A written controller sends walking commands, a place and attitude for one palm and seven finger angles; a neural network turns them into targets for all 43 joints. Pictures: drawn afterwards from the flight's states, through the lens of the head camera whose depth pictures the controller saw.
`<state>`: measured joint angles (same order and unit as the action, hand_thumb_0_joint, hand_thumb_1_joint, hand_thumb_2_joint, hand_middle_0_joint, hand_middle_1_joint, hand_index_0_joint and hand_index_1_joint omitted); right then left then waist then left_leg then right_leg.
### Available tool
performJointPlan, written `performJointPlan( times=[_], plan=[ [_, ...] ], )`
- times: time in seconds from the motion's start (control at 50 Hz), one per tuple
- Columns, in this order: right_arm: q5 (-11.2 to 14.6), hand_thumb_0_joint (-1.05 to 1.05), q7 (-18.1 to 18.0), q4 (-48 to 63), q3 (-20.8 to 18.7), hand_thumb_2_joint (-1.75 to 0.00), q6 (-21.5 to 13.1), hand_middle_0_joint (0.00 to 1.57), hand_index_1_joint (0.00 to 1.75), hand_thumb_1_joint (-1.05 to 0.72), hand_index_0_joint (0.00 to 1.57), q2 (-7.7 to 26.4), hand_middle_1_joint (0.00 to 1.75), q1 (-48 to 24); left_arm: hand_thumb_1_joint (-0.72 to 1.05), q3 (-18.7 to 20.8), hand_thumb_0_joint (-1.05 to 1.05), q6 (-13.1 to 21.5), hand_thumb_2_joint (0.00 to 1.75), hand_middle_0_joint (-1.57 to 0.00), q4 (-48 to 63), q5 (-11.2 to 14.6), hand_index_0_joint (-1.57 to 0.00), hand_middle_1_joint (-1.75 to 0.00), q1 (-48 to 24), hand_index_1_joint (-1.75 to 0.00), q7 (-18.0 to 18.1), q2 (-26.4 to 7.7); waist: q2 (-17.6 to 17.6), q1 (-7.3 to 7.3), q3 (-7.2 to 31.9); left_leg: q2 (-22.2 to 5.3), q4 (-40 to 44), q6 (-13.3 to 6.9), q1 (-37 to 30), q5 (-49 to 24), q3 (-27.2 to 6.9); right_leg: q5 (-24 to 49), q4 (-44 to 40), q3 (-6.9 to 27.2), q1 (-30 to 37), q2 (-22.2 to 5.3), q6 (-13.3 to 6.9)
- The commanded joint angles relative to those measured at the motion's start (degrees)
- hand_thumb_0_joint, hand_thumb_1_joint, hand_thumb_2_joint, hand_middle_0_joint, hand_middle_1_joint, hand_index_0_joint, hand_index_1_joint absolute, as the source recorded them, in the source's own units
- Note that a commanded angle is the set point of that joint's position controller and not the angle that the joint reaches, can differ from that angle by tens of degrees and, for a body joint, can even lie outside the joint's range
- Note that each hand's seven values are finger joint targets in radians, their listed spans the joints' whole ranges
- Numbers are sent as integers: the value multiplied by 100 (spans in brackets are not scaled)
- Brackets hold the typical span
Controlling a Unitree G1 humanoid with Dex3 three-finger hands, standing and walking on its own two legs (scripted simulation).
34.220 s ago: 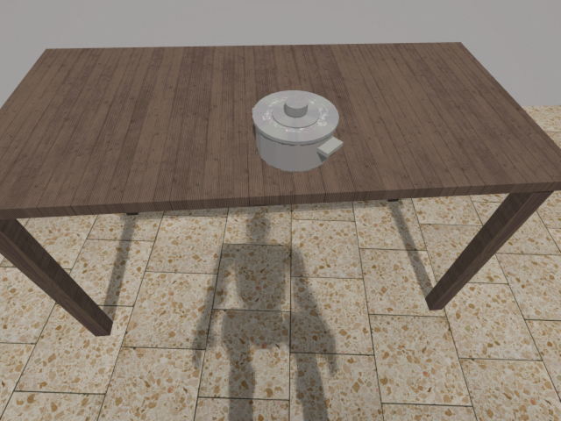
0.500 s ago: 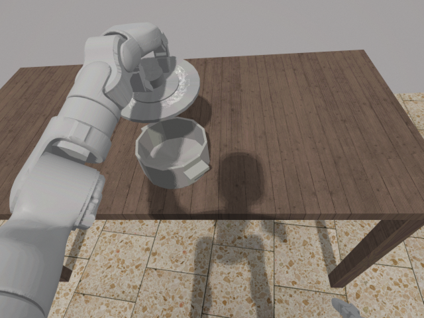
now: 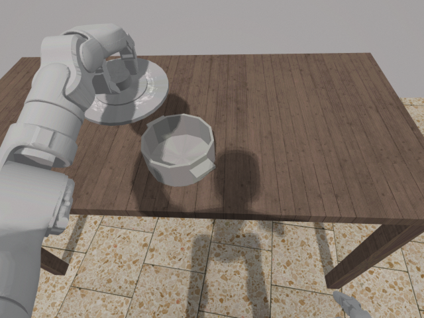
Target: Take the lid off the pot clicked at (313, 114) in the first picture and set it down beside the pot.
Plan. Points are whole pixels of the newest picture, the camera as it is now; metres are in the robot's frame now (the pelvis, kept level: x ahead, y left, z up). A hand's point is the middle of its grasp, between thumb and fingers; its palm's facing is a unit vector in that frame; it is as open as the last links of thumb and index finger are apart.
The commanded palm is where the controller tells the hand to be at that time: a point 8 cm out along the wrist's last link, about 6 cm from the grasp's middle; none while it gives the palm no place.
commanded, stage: move the lid sideways beside the pot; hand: left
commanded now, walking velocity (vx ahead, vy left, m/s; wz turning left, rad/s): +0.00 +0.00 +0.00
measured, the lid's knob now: (118, 78) +0.50 +0.17 +0.20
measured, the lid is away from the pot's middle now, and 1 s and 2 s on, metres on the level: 0.09 0.21 0.25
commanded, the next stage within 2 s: lower the lid onto the table in 1.36 s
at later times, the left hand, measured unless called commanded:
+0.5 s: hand (77, 71) +0.49 +0.23 +0.23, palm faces -0.27 -0.04 -0.96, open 8.0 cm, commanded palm +0.48 +0.24 +0.30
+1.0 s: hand (40, 83) +0.47 +0.29 +0.22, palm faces -0.32 -0.05 -0.95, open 8.0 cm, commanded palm +0.49 +0.30 +0.30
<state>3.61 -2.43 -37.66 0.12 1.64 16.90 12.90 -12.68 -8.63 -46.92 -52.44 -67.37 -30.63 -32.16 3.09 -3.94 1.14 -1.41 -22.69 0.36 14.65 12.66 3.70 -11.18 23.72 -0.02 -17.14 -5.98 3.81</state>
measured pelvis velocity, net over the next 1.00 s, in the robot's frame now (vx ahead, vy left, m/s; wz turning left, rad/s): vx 0.01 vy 0.01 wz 0.02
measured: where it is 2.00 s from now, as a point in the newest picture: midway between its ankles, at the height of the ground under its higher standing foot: outside the picture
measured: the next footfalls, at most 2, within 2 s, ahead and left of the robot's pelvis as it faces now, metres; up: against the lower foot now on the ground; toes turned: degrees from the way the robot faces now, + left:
none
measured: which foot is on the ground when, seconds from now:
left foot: down 0.00-1.00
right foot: down 0.00-1.00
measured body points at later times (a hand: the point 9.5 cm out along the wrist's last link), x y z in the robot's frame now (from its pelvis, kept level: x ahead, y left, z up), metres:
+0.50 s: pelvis +0.01 +0.01 +0.00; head +0.05 -0.01 +0.45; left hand +0.50 +0.22 +0.28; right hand +0.07 -0.26 -0.13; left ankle -0.02 +0.13 -0.74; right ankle +0.00 -0.17 -0.74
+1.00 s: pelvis +0.01 +0.01 +0.00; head +0.06 +0.00 +0.45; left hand +0.48 +0.29 +0.27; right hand +0.09 -0.27 -0.12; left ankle -0.02 +0.13 -0.74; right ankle +0.00 -0.17 -0.74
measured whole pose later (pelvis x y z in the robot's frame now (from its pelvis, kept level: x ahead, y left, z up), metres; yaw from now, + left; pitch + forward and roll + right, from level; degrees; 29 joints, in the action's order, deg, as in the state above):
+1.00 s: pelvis +0.01 +0.01 +0.00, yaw +1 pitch +7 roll -1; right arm 4.3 -2.6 -38.3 0.0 7.2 17.5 14.2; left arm -6.4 -0.2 -52.4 -54.3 -67.0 -33.6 -45.5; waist 2.2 -4.9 0.9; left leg -1.6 -24.5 -0.3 17.9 13.9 2.3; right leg -9.9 20.2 -1.5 -17.3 -5.8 4.0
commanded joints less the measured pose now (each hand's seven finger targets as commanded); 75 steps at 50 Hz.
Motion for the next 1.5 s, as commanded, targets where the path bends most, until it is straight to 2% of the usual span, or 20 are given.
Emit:
performJointPlan(
  times=[0.0,0.1,0.24,0.34,0.38,0.48,0.64,0.68,0.8,0.88,0.96,0.98,1.04,1.14,1.16,1.22,1.28,1.32,1.38,1.48],
  plan=[
    [-4,0,-49,631,-218,-90,-152,20,30,-90,20,708,30,-5,60,792,0,73,102,-91,1262,-201,-82,-110,-3934,-104,442,-1837,-91,-38,2703,318,-14,-396,-1163,-1961,-83,2133,12,-339,887,531,-545],
    [21,0,-9,577,-266,-90,-54,20,30,-90,20,754,30,73,60,475,0,8,102,-91,1022,-120,-82,-110,-3709,-104,307,-1440,-217,-151,2430,308,-34,-398,-1165,-1856,-95,1910,-73,-392,584,581,-536],
    [2,0,-61,584,-278,-90,-17,20,30,-90,20,779,30,196,60,857,0,274,102,-91,1389,-166,-82,-110,-4165,-104,304,-2129,-8,-138,2841,327,-56,-430,-1288,-2024,-138,2042,-51,-366,792,585,-547],
    [7,0,-62,499,-293,-90,38,20,30,-90,20,815,30,323,60,975,0,339,102,-91,837,-182,-82,-110,-3756,-104,301,-2241,-70,-147,2544,309,-61,-425,-1136,-2057,-140,2006,-106,-394,707,604,-553],
    [-7,0,-30,519,-292,-90,75,20,30,-90,20,863,30,363,60,1245,0,373,102,-91,955,-208,-82,-110,-3726,-104,328,-2616,-63,-68,2709,307,-21,-412,-1076,-2213,-149,2148,-83,-370,922,585,-549],
    [-17,0,19,588,-342,-90,122,20,30,-90,20,873,30,331,60,1406,0,416,102,-91,1178,-326,-82,-110,-3494,-104,336,-2851,77,-12,2953,284,-121,-426,-1203,-2714,-177,2396,-77,-336,1060,578,-542],
    [47,0,14,602,-362,-90,318,20,30,-90,20,902,30,265,60,1129,0,397,102,-91,1128,-248,-82,-110,-3427,-104,114,-2675,49,-157,2574,314,-136,-449,-1110,-2378,-110,2203,-178,-405,806,603,-523],
    [44,0,20,620,-358,-90,344,20,30,-90,20,927,30,289,60,1288,0,478,102,-91,1470,-214,-82,-110,-3526,-104,143,-2949,129,-128,2832,309,-146,-439,-1196,-2540,-134,2297,-167,-381,941,615,-517],
    [53,0,-76,460,-329,-90,418,20,30,-90,20,937,30,367,60,1184,0,624,102,-91,759,-204,-82,-110,-3422,-104,81,-2897,77,-216,2448,302,-169,-459,-1045,-2136,-84,2053,-251,-442,726,623,-513],
    [38,0,-83,484,-316,-90,389,20,30,-90,20,934,30,380,60,1345,0,837,102,-91,1288,-194,-82,-110,-3765,-104,144,-3237,448,-161,2893,295,-192,-447,-1270,-2478,-156,2155,-193,-409,875,624,-522],
    [76,0,-121,392,-297,-90,479,20,30,-90,20,1021,30,452,60,1382,0,910,102,-91,550,-152,-82,-110,-3377,-104,98,-3354,260,-188,2433,297,-166,-447,-901,-2108,-110,2071,-238,-441,800,587,-539],
    [55,0,-126,405,-287,-90,490,20,30,-90,20,986,30,441,60,1419,0,958,102,-91,781,-189,-82,-110,-3582,-104,102,-3421,198,-169,2610,293,-128,-448,-951,-2172,-113,2090,-233,-434,925,615,-512],
    [58,0,-124,398,-307,-90,473,20,30,-90,20,964,30,432,60,1342,0,1032,102,-91,984,-206,-82,-110,-3801,-104,114,-3356,578,-176,2716,261,-196,-451,-1208,-2548,-171,2124,-235,-445,798,620,-529],
    [55,0,-126,283,-318,-90,533,20,30,-90,20,1014,30,601,60,1436,0,1046,102,-91,497,-166,-82,-110,-3401,-104,68,-3406,210,-195,2558,270,-205,-472,-1032,-2440,-153,2102,-282,-472,799,645,-506],
    [64,0,-119,299,-329,-90,551,20,30,-90,20,1074,30,583,60,1538,0,1085,102,-91,570,-137,-82,-110,-3372,-104,89,-3585,355,-176,2617,274,-233,-467,-1045,-2572,-148,2204,-261,-442,806,609,-527],
    [61,0,-112,251,-330,-90,584,20,30,-90,20,1009,30,599,60,1314,0,1078,102,-91,566,-205,-82,-110,-3558,-104,73,-3336,341,-232,2544,247,-209,-463,-1100,-2559,-151,2089,-303,-481,715,648,-504],
    [18,0,-68,315,-352,-90,564,20,30,-90,20,999,30,622,60,1490,0,1157,102,-91,1090,-223,-82,-110,-3691,-104,129,-3532,564,-168,2964,243,-278,-460,-1408,-3188,-270,2235,-244,-450,780,691,-519],
    [27,0,-79,296,-352,-90,572,20,30,-90,20,967,30,626,60,1352,0,1111,102,-91,702,-203,-82,-110,-3410,-104,83,-3258,472,-211,2770,256,-291,-481,-1330,-3047,-231,2183,-294,-468,690,682,-512],
    [3,0,-35,334,-343,-90,638,20,30,-90,20,1046,30,618,60,1855,0,1124,102,-91,820,-212,-82,-110,-3401,-104,95,-3920,269,-103,2899,296,-258,-491,-1105,-2963,-214,2390,-236,-425,1016,651,-499],
    [47,0,-1,284,-350,-90,635,20,30,-90,20,1001,30,643,60,1272,0,914,102,-91,463,-306,-82,-110,-3529,-104,78,-3270,492,-221,2604,253,-258,-442,-1176,-3133,-236,2264,-247,-490,664,690,-513]
  ],
)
